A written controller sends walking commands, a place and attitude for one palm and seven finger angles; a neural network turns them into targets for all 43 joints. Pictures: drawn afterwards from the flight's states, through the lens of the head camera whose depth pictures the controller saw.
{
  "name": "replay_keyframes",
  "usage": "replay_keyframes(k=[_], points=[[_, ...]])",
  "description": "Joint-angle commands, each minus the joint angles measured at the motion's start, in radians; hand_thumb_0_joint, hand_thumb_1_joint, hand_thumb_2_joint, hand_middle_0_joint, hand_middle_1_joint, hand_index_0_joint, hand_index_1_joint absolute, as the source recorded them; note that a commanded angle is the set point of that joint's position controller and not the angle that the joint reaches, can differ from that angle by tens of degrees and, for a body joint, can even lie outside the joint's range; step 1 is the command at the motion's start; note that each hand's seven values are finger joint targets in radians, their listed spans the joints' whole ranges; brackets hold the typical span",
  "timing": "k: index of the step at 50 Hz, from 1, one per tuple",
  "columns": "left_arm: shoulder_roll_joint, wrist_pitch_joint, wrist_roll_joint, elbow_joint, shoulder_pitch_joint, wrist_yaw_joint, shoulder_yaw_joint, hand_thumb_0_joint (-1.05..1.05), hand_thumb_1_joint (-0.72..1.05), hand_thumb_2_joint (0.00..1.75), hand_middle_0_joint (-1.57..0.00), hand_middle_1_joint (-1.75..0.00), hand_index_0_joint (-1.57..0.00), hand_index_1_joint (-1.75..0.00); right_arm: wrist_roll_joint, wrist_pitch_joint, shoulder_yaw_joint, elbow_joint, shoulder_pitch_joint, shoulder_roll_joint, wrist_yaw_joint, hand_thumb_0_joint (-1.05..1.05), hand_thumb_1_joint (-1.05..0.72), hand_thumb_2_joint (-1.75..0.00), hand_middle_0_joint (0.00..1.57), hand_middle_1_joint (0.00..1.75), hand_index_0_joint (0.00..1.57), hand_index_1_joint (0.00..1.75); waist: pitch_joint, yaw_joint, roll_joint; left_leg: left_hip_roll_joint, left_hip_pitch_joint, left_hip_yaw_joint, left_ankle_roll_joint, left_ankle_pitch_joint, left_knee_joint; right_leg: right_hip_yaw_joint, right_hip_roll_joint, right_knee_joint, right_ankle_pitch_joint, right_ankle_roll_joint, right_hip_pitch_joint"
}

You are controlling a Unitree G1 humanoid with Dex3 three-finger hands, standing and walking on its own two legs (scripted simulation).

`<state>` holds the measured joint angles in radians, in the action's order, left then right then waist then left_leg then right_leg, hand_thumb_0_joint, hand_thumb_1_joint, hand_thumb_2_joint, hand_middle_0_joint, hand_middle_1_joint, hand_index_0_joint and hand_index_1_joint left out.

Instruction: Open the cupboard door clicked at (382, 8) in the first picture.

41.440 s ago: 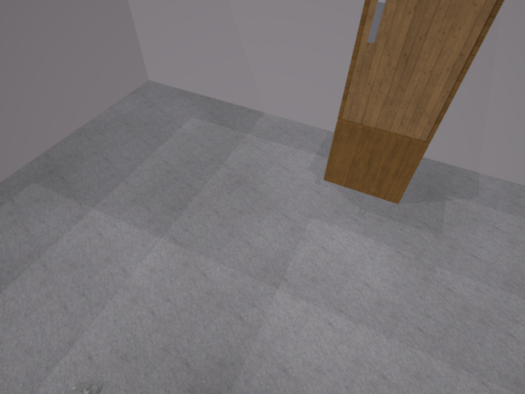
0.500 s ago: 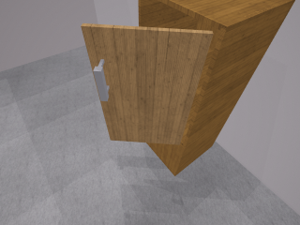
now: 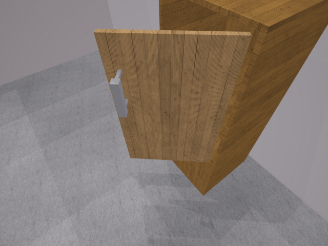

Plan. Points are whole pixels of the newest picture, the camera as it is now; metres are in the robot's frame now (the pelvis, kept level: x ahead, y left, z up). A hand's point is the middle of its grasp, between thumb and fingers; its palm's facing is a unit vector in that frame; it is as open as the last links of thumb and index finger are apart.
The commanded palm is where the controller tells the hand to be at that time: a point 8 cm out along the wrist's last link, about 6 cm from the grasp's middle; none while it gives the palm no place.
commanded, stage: come to a stop and stand still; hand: left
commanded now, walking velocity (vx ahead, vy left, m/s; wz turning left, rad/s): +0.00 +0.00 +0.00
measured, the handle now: (121, 93) +0.49 +0.15 +0.09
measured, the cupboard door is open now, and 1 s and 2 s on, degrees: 49 49 49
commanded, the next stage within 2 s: look again from close up in 0.24 s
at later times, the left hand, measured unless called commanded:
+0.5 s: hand out of the picture +0.01 +0.17 -0.17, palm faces -0.02 -0.98 -0.21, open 7.3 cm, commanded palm none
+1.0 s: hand out of the picture +0.08 +0.17 -0.11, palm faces +0.18 -0.96 -0.22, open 7.3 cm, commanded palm +0.09 +0.21 -0.05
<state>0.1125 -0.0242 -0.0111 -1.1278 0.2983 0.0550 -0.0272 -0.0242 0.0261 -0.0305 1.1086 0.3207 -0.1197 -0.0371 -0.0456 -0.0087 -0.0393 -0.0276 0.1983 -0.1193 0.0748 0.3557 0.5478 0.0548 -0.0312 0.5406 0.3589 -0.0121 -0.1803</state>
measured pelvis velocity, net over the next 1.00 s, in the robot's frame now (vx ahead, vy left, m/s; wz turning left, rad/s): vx -0.02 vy -0.02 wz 0.01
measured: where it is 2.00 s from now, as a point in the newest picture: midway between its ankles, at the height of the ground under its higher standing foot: outside the picture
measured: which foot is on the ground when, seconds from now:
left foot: down 0.00-1.00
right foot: down 0.00-1.00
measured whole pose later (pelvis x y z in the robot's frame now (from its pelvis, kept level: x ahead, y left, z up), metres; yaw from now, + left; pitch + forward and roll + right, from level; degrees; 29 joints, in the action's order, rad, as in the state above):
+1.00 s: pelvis -0.02 -0.02 +0.01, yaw +1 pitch +1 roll +1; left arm 0.19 0.02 0.09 -0.47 0.44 0.09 0.01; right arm 0.03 0.16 -0.01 0.96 0.33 -0.18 -0.06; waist -0.02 0.00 0.02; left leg -0.03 0.19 -0.11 0.04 0.27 0.45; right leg 0.06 -0.03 0.53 0.32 0.02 -0.21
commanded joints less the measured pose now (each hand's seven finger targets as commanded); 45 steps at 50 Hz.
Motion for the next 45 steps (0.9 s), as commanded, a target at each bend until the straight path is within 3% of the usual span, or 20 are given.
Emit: replay_keyframes(k=[1,8,16,36,44,45], points=[[0.089,-0.004,0.004,0.027,0.078,0.004,0.023,0.00,0.90,0.90,-0.20,-0.30,-0.20,-0.30,0.011,0.018,0.024,-0.015,0.066,-0.107,-0.005,0.00,-0.90,-0.90,0.20,0.30,0.20,0.30,-0.005,0.004,0.058,0.148,-0.040,0.154,-0.016,-0.473,-0.130,-0.074,-0.059,-0.051,-0.277,0.057,-0.017],[0.109,0.002,0.001,0.039,0.060,0.004,0.032,0.00,0.90,0.90,-0.20,-0.30,-0.20,-0.30,0.009,0.018,0.026,0.000,0.047,-0.110,-0.007,0.00,-0.90,-0.90,0.20,0.30,0.20,0.30,0.000,0.010,0.042,0.144,-0.066,0.137,-0.016,-0.511,-0.157,-0.074,-0.065,-0.054,-0.321,0.052,0.007],[0.134,0.007,0.001,0.049,0.035,-0.002,0.034,0.00,0.90,0.90,-0.20,-0.30,-0.20,-0.30,0.009,0.013,0.029,-0.001,0.010,-0.130,-0.004,0.00,-0.90,-0.90,0.20,0.30,0.20,0.30,-0.008,0.010,0.041,0.142,-0.074,0.132,-0.020,-0.408,-0.184,-0.090,-0.076,-0.092,-0.312,0.052,0.000],[0.153,0.002,-0.001,0.040,0.028,-0.010,0.032,0.00,0.90,0.90,-0.20,-0.30,-0.20,-0.30,0.012,0.013,0.033,0.011,-0.027,-0.143,0.000,0.00,-0.90,-0.90,0.20,0.30,0.20,0.30,-0.006,0.011,0.036,0.147,-0.089,0.129,-0.022,-0.314,-0.217,-0.109,-0.084,-0.154,-0.284,0.053,-0.003],[0.162,-0.004,-0.002,0.038,0.030,-0.011,0.033,0.00,0.90,0.90,-0.20,-0.30,-0.20,-0.30,0.014,0.014,0.034,0.016,-0.028,-0.145,0.001,0.00,-0.90,-0.90,0.20,0.30,0.20,0.30,0.000,0.012,0.058,0.147,-0.085,0.127,-0.024,-0.326,-0.209,-0.111,-0.092,-0.160,-0.332,0.056,0.009],[0.145,-0.019,-0.015,0.012,0.093,0.027,0.027,0.00,0.90,0.90,-0.20,-0.30,-0.20,-0.30,0.024,0.016,0.039,-0.052,-0.069,-0.170,0.008,0.00,-0.90,-0.90,0.20,0.30,0.20,0.30,0.000,0.018,0.055,0.171,-0.035,0.112,-0.054,-0.597,-0.009,-0.127,-0.121,-0.125,-0.634,0.027,-0.020]])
